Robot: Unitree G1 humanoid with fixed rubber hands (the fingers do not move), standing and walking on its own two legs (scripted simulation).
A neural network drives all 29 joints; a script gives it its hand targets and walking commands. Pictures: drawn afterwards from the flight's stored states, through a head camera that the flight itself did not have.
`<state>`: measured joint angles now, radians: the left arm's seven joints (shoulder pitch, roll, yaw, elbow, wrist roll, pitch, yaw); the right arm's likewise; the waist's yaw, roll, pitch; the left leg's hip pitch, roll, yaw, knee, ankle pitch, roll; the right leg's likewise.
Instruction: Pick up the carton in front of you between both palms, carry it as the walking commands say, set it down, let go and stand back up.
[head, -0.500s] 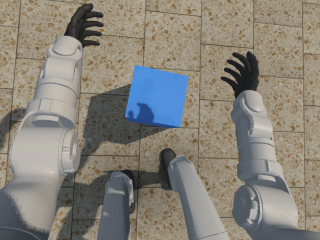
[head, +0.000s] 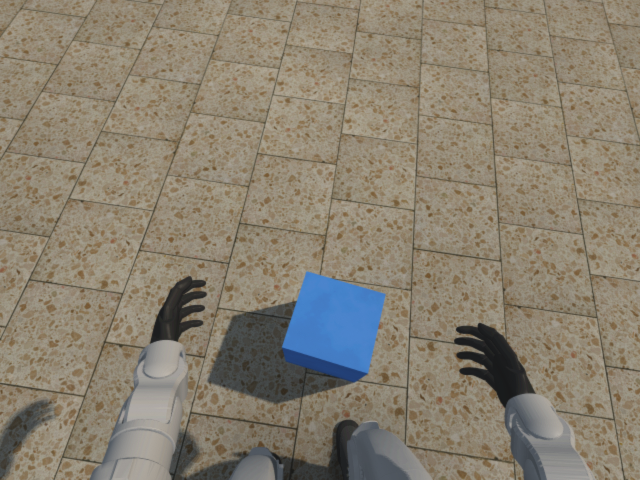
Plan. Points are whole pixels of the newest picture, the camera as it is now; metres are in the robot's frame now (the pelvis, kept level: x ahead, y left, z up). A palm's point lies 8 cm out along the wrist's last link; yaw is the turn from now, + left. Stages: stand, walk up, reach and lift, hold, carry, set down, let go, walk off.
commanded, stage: let go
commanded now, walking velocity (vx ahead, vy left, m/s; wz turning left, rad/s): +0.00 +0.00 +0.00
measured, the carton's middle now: (331, 330) +0.41 -0.07 -0.62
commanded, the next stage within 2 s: stand in 0.86 s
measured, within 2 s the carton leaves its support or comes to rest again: neither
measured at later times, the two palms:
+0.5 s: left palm (86, 432) +0.20 +0.25 -0.03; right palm (508, 394) +0.20 -0.22 -0.04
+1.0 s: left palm (59, 479) +0.16 +0.28 -0.04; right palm (543, 434) +0.15 -0.26 -0.07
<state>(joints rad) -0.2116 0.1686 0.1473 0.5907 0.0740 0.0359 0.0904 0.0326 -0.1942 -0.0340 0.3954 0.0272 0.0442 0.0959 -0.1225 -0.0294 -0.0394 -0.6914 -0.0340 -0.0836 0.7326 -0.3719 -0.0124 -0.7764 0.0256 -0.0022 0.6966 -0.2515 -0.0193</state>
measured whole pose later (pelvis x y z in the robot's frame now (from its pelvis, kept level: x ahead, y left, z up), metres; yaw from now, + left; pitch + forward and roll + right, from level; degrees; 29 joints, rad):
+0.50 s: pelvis +0.04 +0.02 +0.03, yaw -1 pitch +0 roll -1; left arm 0.23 0.22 0.05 0.46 -0.01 0.07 -0.05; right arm 0.22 -0.22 -0.05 0.42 0.00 0.10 0.06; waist 0.00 0.03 0.04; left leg -0.11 -0.02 -0.06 0.44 -0.33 0.02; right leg -0.21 0.03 0.03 0.43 -0.22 0.00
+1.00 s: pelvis +0.02 +0.00 +0.02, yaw -1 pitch +0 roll +0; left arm 0.22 0.30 0.04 0.63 0.06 0.03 0.00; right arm 0.24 -0.31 -0.04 0.60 -0.04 0.05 0.00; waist 0.00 0.06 0.00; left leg -0.18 -0.02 -0.07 0.56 -0.37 0.00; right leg -0.28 0.03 0.01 0.55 -0.27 -0.02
